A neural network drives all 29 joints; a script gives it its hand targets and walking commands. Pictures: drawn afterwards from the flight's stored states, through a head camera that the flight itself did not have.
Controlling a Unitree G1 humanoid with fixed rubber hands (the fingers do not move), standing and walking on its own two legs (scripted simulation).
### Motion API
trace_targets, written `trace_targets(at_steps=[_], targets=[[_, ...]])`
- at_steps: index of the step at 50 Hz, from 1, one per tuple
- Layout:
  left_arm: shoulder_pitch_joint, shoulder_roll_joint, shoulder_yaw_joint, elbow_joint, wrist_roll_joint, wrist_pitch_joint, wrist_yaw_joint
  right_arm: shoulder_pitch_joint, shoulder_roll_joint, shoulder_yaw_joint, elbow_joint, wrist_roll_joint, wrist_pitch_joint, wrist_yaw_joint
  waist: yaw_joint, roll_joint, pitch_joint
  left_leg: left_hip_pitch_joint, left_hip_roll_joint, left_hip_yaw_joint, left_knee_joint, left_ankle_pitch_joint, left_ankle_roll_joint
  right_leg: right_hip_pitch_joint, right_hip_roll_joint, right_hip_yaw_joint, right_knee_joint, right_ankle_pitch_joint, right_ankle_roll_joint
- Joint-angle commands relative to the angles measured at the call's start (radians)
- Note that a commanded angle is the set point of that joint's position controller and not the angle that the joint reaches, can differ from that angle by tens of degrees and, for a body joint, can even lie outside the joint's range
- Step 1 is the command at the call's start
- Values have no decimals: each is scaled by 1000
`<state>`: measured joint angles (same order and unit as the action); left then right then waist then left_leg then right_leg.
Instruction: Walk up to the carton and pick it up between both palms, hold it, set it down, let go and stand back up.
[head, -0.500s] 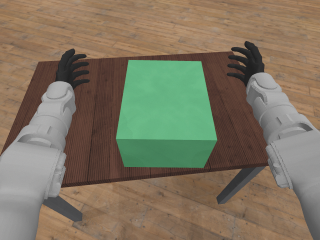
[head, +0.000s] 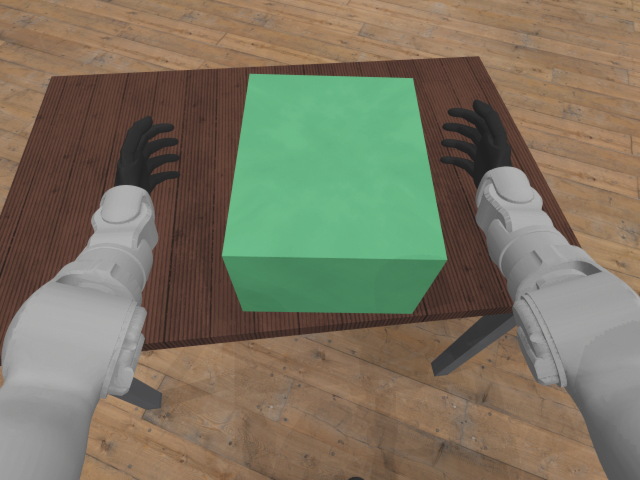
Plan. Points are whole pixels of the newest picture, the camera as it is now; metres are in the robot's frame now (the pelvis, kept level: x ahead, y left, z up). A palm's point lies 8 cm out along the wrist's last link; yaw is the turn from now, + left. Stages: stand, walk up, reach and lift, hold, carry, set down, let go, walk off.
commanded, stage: reach and lift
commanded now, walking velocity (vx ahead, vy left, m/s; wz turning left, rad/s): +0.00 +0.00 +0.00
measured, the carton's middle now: (329, 192) +0.53 +0.01 -0.01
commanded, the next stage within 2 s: none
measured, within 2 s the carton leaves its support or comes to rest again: neither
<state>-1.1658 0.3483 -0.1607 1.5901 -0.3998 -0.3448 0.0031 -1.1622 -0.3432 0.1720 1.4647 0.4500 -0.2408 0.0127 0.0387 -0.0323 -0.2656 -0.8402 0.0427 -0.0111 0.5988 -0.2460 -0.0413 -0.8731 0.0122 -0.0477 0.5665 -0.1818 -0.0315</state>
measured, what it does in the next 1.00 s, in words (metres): stands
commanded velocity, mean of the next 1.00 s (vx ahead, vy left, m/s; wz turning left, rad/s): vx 0.00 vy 0.00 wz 0.00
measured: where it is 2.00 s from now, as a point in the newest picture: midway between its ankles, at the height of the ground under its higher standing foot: outside the picture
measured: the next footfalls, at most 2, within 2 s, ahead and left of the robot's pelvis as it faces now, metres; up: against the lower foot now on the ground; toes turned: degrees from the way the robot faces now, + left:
none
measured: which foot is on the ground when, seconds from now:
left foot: down 0.00-1.00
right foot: down 0.00-1.00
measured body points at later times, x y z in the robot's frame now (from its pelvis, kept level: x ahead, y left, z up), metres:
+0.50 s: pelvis +0.00 +0.01 -0.01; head +0.13 +0.01 +0.42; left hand +0.48 +0.22 +0.04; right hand +0.51 -0.17 +0.06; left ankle -0.01 +0.14 -0.71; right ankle +0.02 -0.10 -0.71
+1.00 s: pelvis +0.00 +0.01 -0.01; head +0.13 +0.01 +0.42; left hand +0.49 +0.18 +0.05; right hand +0.51 -0.16 +0.06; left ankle -0.01 +0.14 -0.71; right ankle +0.02 -0.10 -0.71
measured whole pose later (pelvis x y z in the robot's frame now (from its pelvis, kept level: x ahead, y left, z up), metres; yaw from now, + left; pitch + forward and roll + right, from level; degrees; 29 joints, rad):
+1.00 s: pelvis +0.00 +0.01 -0.01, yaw -1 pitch +30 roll +0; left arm -1.16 0.20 0.06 1.57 -0.22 -0.44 0.07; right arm -1.14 -0.24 0.00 1.41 0.23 -0.29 -0.08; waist 0.04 -0.01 -0.26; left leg -0.89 0.04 0.02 0.64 -0.27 -0.03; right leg -0.94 0.01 -0.02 0.62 -0.20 -0.02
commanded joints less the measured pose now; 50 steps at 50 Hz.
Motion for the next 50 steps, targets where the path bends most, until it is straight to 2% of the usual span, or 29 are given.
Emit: trace_targets(at_steps=[1,2,3,9,10,13,18,25,33,35,38,50], targets=[[-395,142,20,-104,9,-71,1,-359,-156,-24,-110,-11,-71,-8,15,21,-749,161,-44,91,20,389,-32,546,4,-2,68,382,68],[-391,140,23,-108,10,-81,4,-358,-149,-21,-125,-11,-84,-9,23,26,-770,163,-42,91,29,405,-33,542,5,0,75,395,65],[-397,137,24,-114,12,-88,5,-361,-146,-23,-129,-14,-90,-9,16,29,-781,160,-42,93,37,411,-36,537,6,-1,81,396,64],[-388,127,42,-132,11,-101,16,-369,-145,-31,-156,-31,-107,-14,24,14,-835,152,-44,97,72,407,-37,499,15,-4,110,376,67],[-385,117,38,-136,11,-100,17,-366,-141,-33,-147,-30,-109,-15,26,27,-845,161,-42,98,79,421,-40,492,17,-5,110,384,63],[-366,105,57,-154,30,-95,19,-353,-133,-35,-151,-38,-112,-18,29,14,-849,174,-41,96,96,459,-43,492,24,-4,117,415,63],[-337,85,91,-141,54,-96,20,-355,-90,-23,-147,-46,-114,-25,47,-24,-797,107,-45,97,85,421,-25,553,15,16,129,435,68],[-361,43,103,-141,84,-111,32,-359,-47,-56,-130,-80,-117,-29,37,0,-770,122,-37,93,76,396,-33,514,10,17,117,389,58],[-383,2,126,-121,114,-121,45,-373,11,-96,-130,-139,-109,-37,32,-3,-743,112,-36,93,68,358,-26,507,1,21,107,341,54],[-377,-7,145,-124,132,-121,51,-372,14,-110,-141,-156,-112,-43,39,0,-754,116,-36,94,63,363,-26,521,0,20,103,347,54],[-377,-14,169,-125,146,-123,57,-373,44,-111,-162,-169,-107,-47,47,-25,-752,105,-36,94,61,377,-21,553,-1,25,106,379,55],[-397,-46,229,-135,193,-127,64,-371,122,-165,-215,-252,-77,-62,40,-36,-747,95,-42,97,18,339,-10,629,-17,36,91,394,52]])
